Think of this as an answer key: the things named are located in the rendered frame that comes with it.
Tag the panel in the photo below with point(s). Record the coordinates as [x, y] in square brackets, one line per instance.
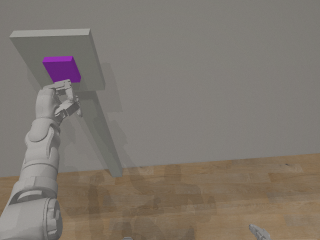
[34, 45]

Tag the left robot upper arm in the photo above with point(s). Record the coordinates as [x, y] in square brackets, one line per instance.
[38, 219]

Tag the robot left hand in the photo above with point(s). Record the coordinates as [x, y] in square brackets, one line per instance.
[49, 106]

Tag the button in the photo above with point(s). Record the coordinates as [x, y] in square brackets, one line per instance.
[62, 68]

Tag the robot right hand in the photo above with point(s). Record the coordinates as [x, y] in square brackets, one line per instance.
[260, 234]

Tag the robot left forearm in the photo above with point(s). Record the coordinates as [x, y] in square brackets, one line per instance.
[40, 167]

